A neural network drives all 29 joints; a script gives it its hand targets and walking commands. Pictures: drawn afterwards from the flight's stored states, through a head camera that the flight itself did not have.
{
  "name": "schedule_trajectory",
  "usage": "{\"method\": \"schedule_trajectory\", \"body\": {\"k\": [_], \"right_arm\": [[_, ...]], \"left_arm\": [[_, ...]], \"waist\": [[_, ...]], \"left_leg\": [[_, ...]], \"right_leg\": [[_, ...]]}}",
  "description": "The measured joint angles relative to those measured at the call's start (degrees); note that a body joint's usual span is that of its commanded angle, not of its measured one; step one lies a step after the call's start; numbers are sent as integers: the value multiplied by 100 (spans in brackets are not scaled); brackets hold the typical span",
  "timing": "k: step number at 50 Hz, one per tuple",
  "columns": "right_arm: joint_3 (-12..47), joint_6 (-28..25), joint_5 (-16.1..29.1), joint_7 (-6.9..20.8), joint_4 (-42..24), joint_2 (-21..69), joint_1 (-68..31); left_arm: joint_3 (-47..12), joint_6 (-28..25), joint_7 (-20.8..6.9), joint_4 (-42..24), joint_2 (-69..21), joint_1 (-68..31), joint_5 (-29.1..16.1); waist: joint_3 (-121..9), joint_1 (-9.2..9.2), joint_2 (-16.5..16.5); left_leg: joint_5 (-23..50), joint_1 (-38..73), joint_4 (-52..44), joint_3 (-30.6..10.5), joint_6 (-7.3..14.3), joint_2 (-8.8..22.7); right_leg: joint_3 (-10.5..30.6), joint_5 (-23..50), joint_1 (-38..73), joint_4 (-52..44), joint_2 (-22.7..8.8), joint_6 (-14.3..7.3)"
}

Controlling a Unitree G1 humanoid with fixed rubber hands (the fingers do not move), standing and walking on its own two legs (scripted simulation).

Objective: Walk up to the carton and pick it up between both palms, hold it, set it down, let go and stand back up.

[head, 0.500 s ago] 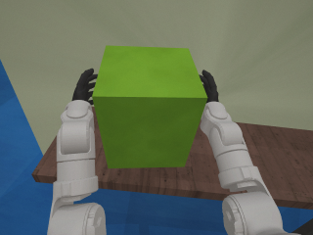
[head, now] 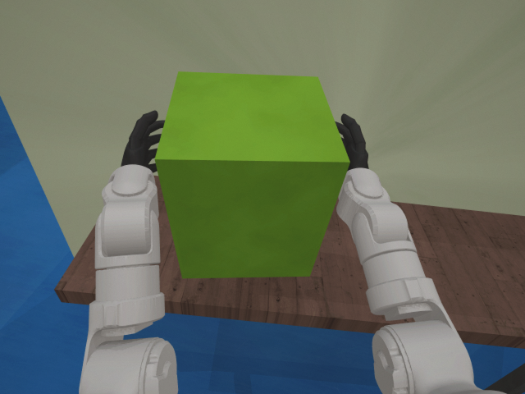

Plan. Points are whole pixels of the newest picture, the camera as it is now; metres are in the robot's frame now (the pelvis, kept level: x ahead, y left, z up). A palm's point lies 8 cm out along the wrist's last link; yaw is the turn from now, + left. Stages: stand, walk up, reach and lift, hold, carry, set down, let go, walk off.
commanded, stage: hold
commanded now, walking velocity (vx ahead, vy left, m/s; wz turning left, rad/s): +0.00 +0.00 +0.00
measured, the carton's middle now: (248, 180) +0.39 +0.00 +0.17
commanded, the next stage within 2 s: none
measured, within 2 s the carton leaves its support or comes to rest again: neither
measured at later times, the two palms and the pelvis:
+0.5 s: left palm (137, 171) +0.36 +0.15 +0.21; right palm (348, 170) +0.36 -0.15 +0.21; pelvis +0.01 +0.00 +0.00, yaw +0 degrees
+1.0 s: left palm (135, 168) +0.36 +0.15 +0.22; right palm (350, 167) +0.36 -0.15 +0.22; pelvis +0.00 +0.00 +0.00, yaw +0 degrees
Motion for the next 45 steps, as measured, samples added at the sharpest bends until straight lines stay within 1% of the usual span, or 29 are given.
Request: {"method": "schedule_trajectory", "body": {"k": [8, 17, 25, 31, 33, 37, 40, 45], "right_arm": [[11, 26, -35, 8, 132, -12, -41], [82, -20, 72, -26, -129, -13, 48], [106, 79, 56, -27, 26, -6, 54], [118, 19, 111, -65, -290, 4, 172], [105, 18, 104, -60, -286, -8, 158], [106, 83, 61, -30, -50, -44, 70], [106, 103, 33, -18, 46, -35, 49], [54, 26, 16, -35, -119, 19, 88]], "left_arm": [[30, 29, -12, 124, 0, -47, 26], [-48, -6, 28, -191, 24, 125, -58], [-14, 117, -33, -81, -1, 131, 41], [-80, 42, -2, -320, 22, 214, -54], [-67, 35, -4, -294, 4, 173, -38], [12, 118, -50, -95, -52, 55, 92], [40, 146, -61, -26, -58, 47, 112], [6, 37, -5, -125, -13, 89, -20]], "waist": [[16, 22, -22], [-15, -2, -32], [23, -20, -62], [17, -55, -17], [16, -42, -2], [40, 7, 1], [43, 9, -1], [1, -5, -3]], "left_leg": [[13, 37, -41, 7, -3, -5], [-43, -1, 26, -20, -13, 10], [-61, 121, 10, -24, -3, -13], [-95, 59, 83, -16, 5, -2], [-94, 78, 76, -1, 10, 0], [-58, 167, 1, 37, 21, -12], [-36, 163, -21, 36, 22, -20], [-33, 31, 32, 15, 14, -7]], "right_leg": [[4, -13, 14, 6, -6, -4], [-20, -28, 26, -17, 13, -11], [-27, -65, 141, -5, -9, -1], [-16, -54, 108, -7, 3, 8], [0, -44, 123, -19, 4, 11], [36, -35, 165, -21, -11, 18], [32, -33, 149, -11, -19, 19], [12, -19, 39, 9, -4, 11]]}}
